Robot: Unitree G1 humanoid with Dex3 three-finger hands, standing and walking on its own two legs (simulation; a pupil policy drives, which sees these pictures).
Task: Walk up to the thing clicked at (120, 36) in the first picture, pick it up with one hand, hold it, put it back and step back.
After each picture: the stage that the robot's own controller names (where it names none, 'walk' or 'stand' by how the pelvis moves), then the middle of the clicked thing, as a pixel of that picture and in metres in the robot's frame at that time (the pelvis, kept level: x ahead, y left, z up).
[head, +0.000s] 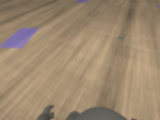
stand; (120, 37) +1.97 -0.70 -0.72
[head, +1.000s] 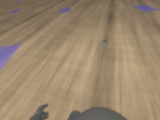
walk; (104, 40) +1.90 -0.14 -0.69
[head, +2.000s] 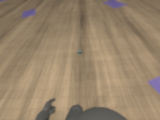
walk; (79, 52) +1.27 +0.34 -0.71
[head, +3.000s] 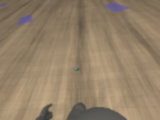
walk; (76, 68) +0.85 +0.36 -0.72
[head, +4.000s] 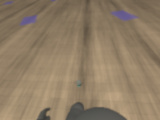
walk; (78, 83) +0.60 +0.24 -0.71
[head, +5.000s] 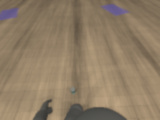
walk; (73, 90) +0.41 +0.25 -0.70
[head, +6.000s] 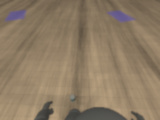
stand; (72, 98) +0.34 +0.22 -0.71
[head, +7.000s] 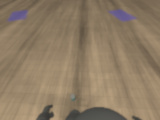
stand; (73, 97) +0.35 +0.23 -0.72
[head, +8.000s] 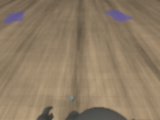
stand; (71, 98) +0.34 +0.24 -0.72
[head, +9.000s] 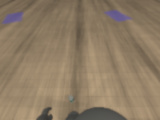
stand; (71, 98) +0.34 +0.25 -0.72
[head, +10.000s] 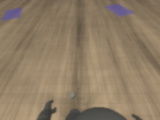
go down; (72, 95) +0.34 +0.24 -0.72
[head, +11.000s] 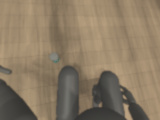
go down; (54, 58) +0.39 +0.30 -0.29
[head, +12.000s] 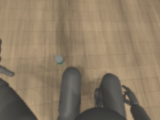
approach; (59, 60) +0.39 +0.30 -0.30
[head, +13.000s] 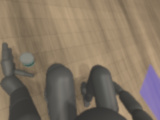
close in; (27, 60) +0.35 +0.33 -0.21
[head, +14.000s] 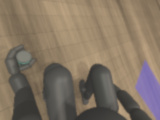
close; (24, 59) +0.35 +0.33 -0.21
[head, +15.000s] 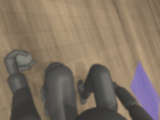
lift; (24, 60) +0.34 +0.32 -0.22
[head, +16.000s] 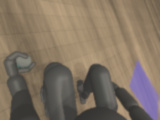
lift; (23, 62) +0.33 +0.32 -0.21
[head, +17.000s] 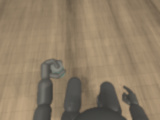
lift; (58, 69) +0.31 +0.23 -0.01
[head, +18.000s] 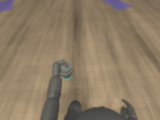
hold; (66, 71) +0.33 +0.19 +0.01
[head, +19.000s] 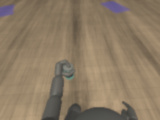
hold; (68, 71) +0.34 +0.17 +0.01
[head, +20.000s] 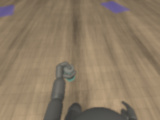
hold; (69, 73) +0.33 +0.17 +0.00
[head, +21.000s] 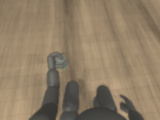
crouch; (61, 61) +0.39 +0.22 -0.07
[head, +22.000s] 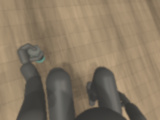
lower; (37, 54) +0.40 +0.31 -0.17
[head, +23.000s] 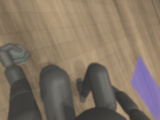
lower; (19, 55) +0.39 +0.33 -0.22
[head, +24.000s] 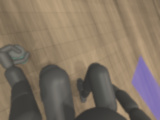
lower; (19, 55) +0.38 +0.34 -0.21
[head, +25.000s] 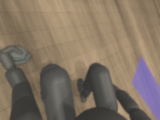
lower; (20, 56) +0.37 +0.33 -0.21
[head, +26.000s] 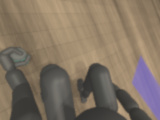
lower; (20, 57) +0.37 +0.33 -0.21
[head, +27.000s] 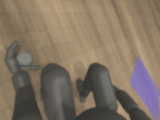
withdraw; (25, 60) +0.35 +0.31 -0.22
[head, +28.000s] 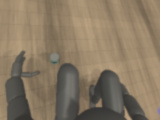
stand; (54, 58) +0.38 +0.28 -0.26
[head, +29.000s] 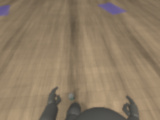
stand; (71, 97) +0.33 +0.20 -0.64
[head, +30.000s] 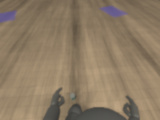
stand; (72, 96) +0.36 +0.22 -0.66
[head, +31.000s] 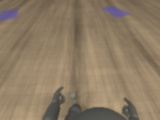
stand; (73, 96) +0.35 +0.21 -0.67
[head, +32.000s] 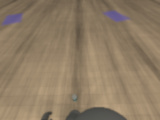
walk; (74, 98) +0.36 +0.21 -0.72
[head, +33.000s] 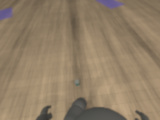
walk; (77, 82) +0.50 +0.23 -0.70
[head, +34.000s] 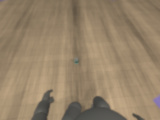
walk; (76, 60) +0.83 +0.21 -0.70
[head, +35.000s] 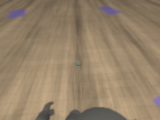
stand; (78, 63) +0.97 +0.25 -0.71
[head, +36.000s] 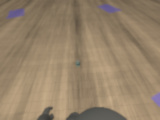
stand; (77, 63) +0.98 +0.26 -0.73
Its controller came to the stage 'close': yes
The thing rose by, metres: 0.71
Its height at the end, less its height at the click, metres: +0.00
